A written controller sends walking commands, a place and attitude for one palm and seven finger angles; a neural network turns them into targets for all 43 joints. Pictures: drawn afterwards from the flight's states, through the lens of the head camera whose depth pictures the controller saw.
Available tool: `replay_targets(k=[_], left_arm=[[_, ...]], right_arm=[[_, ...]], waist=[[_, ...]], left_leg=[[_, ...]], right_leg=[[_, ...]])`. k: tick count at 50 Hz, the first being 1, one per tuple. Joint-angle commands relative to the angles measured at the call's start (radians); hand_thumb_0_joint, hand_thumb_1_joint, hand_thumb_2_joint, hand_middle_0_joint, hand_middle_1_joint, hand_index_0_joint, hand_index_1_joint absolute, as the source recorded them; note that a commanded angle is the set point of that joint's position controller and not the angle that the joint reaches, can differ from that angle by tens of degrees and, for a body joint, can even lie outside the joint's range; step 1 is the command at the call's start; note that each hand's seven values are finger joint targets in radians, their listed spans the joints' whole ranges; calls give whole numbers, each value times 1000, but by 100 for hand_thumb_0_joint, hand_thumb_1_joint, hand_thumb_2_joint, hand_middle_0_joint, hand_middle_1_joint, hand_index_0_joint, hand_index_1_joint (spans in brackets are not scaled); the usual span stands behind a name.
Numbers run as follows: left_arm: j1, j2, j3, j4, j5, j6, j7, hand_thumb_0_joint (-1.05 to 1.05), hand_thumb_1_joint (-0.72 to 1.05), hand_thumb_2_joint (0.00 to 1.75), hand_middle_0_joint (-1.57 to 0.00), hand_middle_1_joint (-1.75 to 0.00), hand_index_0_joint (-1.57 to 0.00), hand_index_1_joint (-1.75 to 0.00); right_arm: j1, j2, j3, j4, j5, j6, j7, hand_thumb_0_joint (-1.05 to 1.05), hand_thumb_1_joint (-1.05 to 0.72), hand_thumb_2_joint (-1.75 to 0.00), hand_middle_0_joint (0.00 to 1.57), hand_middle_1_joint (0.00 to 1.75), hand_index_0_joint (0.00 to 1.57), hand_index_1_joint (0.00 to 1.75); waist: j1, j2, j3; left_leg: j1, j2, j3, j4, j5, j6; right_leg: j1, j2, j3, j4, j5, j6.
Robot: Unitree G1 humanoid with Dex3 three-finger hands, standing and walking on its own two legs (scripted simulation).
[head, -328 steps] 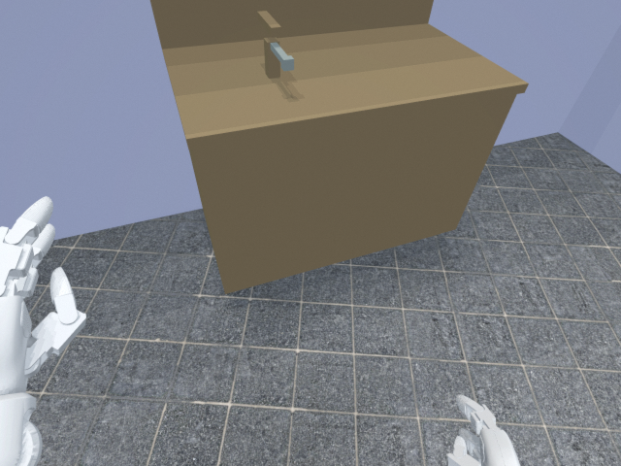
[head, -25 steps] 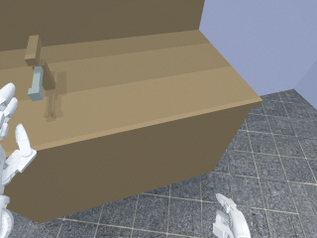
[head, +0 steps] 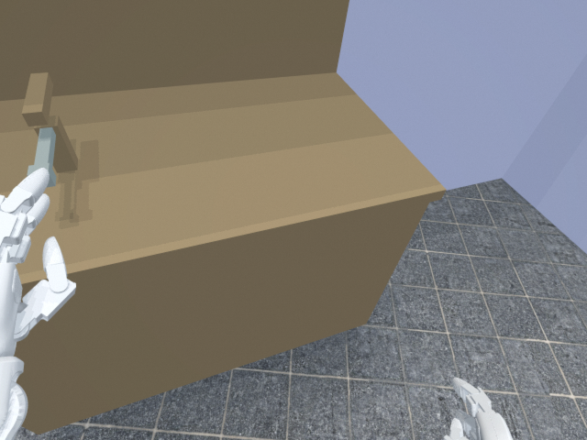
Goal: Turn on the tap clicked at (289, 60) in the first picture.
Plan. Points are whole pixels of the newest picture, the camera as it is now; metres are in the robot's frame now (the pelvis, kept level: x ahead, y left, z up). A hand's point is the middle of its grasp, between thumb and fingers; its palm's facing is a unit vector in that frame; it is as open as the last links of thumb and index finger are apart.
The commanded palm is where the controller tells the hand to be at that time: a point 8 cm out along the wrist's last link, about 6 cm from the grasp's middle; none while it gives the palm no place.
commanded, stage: come to a stop and stand still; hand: left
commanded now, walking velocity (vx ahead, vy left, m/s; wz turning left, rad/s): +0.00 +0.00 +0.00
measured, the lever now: (42, 176) +0.44 +0.44 +0.08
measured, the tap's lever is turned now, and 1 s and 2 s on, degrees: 0 0 0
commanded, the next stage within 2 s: look again from close up in 0.68 s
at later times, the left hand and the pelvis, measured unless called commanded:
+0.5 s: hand (40, 241) +0.25 +0.30 +0.17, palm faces +0.43 -0.84 -0.33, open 7.4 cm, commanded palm +0.19 +0.32 +0.18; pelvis +0.04 +0.04 +0.01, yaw +1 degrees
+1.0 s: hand (57, 251) +0.25 +0.28 +0.16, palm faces +0.43 -0.84 -0.35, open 7.4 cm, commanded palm +0.19 +0.31 +0.18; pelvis +0.04 +0.03 +0.01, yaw +1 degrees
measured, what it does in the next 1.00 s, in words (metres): stands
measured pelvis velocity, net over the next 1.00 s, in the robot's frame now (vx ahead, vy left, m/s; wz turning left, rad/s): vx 0.04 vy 0.03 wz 0.02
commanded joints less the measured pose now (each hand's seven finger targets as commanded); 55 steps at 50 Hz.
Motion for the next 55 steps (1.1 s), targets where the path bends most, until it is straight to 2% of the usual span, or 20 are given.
replay_targets(k=[1, 2, 4, 5, 7, 9, 11, 12, 16, 17, 20, 24, 28, 32, 35, 37, 43, 50, 52, 55], left_arm=[[-191, 134, 98, -207, 1, -87, 21, 0, 90, 90, -20, -30, -20, -30], [-162, 104, 72, -190, -2, -85, 14, 0, 90, 90, -20, -30, -20, -30], [-145, 88, 47, -169, 4, -78, 11, 0, 90, 90, -20, -30, -20, -30], [-132, 76, 35, -161, 4, -74, 7, 0, 90, 90, -20, -30, -20, -30], [-109, 93, 53, -148, 5, -67, 5, 0, 90, 90, -20, -30, -20, -30], [-109, 101, 63, -145, 6, -63, 8, 0, 90, 90, -20, -30, -20, -30], [-133, 120, 86, -164, 3, -65, 8, 0, 90, 90, -20, -30, -20, -30], [-147, 158, 118, -194, 1, -65, 9, 0, 90, 90, -20, -30, -20, -30], [-169, 137, 99, -238, -7, -70, 8, 0, 90, 90, -20, -30, -20, -30], [-179, 145, 102, -270, -9, -70, 7, 0, 90, 90, -20, -30, -20, -30], [-151, 121, 82, -264, -11, -65, 8, 0, 90, 90, -20, -30, -20, -30], [-111, 101, 70, -219, -14, -49, 9, 0, 90, 90, -20, -30, -20, -30], [-82, 103, 82, -193, -18, -38, 10, 0, 90, 90, -20, -30, -20, -30], [-92, 136, 104, -227, -24, -38, 14, 0, 90, 90, -20, -30, -20, -30], [-107, 115, 82, -235, -25, -41, 16, 0, 90, 90, -20, -30, -20, -30], [-106, 140, 102, -255, -26, -42, 22, 0, 90, 90, -20, -30, -20, -30], [-80, 108, 81, -202, -27, -39, 27, 0, 90, 90, -20, -30, -20, -30], [-76, 110, 78, -190, -29, -35, 25, 0, 90, 90, -20, -30, -20, -30], [-63, 135, 100, -190, -31, -31, 27, 0, 90, 90, -20, -30, -20, -30], [-78, 112, 78, -197, -31, -31, 26, 0, 90, 90, -20, -30, -20, -30]], right_arm=[[-122, -80, -14, -166, 2, -80, 3, 0, -90, -90, 20, 30, 20, 30], [-126, -76, -12, -171, 2, -86, 6, 0, -90, -90, 20, 30, 20, 30], [-117, -79, -11, -161, 0, -88, 14, 0, -90, -90, 20, 30, 20, 30], [-116, -82, -12, -161, 0, -89, 18, 0, -90, -90, 20, 30, 20, 30], [-124, -80, -7, -160, -5, -88, 19, 0, -90, -90, 20, 30, 20, 30], [-121, -74, -1, -159, -5, -81, 20, 0, -90, -90, 20, 30, 20, 30], [-124, -72, 1, -159, -6, -75, 18, 0, -90, -90, 20, 30, 20, 30], [-134, -70, 5, -163, -11, -74, 14, 0, -90, -90, 20, 30, 20, 30], [-136, -63, 9, -165, -12, -74, 14, 0, -90, -90, 20, 30, 20, 30], [-143, -64, 11, -167, -16, -77, 13, 0, -90, -90, 20, 30, 20, 30], [-134, -64, 8, -160, -13, -74, 17, 0, -90, -90, 20, 30, 20, 30], [-133, -70, 2, -156, -6, -56, 20, 0, -90, -90, 20, 30, 20, 30], [-140, -69, -2, -160, -1, -33, 14, 0, -90, -90, 20, 30, 20, 30], [-163, -70, -1, -176, -1, -19, 6, 0, -90, -90, 20, 30, 20, 30], [-157, -72, -4, -181, 1, -14, 4, 0, -90, -90, 20, 30, 20, 30], [-166, -74, -3, -181, -1, -16, -1, 0, -90, -90, 20, 30, 20, 30], [-151, -74, -6, -172, 1, -13, -3, 0, -90, -90, 20, 30, 20, 30], [-148, -76, -10, -170, 5, -5, -5, 0, -90, -90, 20, 30, 20, 30], [-160, -77, -8, -168, 3, -5, -8, 0, -90, -90, 20, 30, 20, 30], [-147, -75, -10, -168, 6, -1, -7, 0, -90, -90, 20, 30, 20, 30]], waist=[[6, 168, -53], [4, 170, -50], [6, 108, -69], [7, 108, -68], [10, 133, -56], [13, 92, -72], [12, 82, -94], [11, 98, -102], [13, 128, -158], [11, 156, -171], [15, 155, -209], [11, 133, -203], [11, 111, -188], [13, 124, -183], [9, 132, -171], [12, 134, -172], [8, 98, -152], [6, 79, -151], [10, 74, -152], [4, 71, -143]], left_leg=[[-12, 17, -88, -180, -243, 30], [11, 13, -84, -182, -194, 25], [-1, 14, -94, -190, -185, 20], [4, 15, -91, -198, -194, 16], [-4, 21, -105, -242, -205, 12], [-21, 35, -131, -256, -189, 13], [-7, 33, -128, -255, -145, 11], [20, 32, -123, -255, -93, 7], [61, 32, -116, -229, 17, 3], [92, 27, -110, -220, 81, -5], [140, 30, -100, -178, 225, -15], [152, 30, -98, -159, 326, -40], [125, 27, -90, -156, 314, -42], [116, 19, -82, -165, 266, -37], [95, 14, -79, -175, 199, -29], [91, 8, -81, -176, 165, -23], [63, -2, -81, -176, 82, -15], [75, -15, -71, -170, 93, -10], [83, -14, -70, -171, 88, -9], [73, -20, -67, -170, 76, -8]], right_leg=[[0, -70, 141, -183, -248, 27], [-2, -62, 134, -181, -200, 27], [24, -61, 121, -183, -173, 31], [15, -59, 120, -188, -180, 31], [16, -45, 107, -178, -159, 30], [49, -41, 93, -153, -101, 30], [68, -38, 88, -146, -55, 31], [67, -35, 78, -133, -21, 30], [105, -39, 64, -101, 81, 31], [100, -37, 55, -83, 110, 30], [99, -40, 47, -75, 160, 32], [88, -40, 39, -71, 182, 32], [98, -49, 37, -82, 198, 31], [98, -52, 44, -88, 191, 33], [102, -56, 51, -100, 168, 33], [107, -59, 54, -109, 167, 31], [105, -73, 66, -148, 135, 29], [94, -71, 69, -172, 138, 33], [87, -71, 68, -179, 128, 34], [91, -72, 69, -191, 116, 36]])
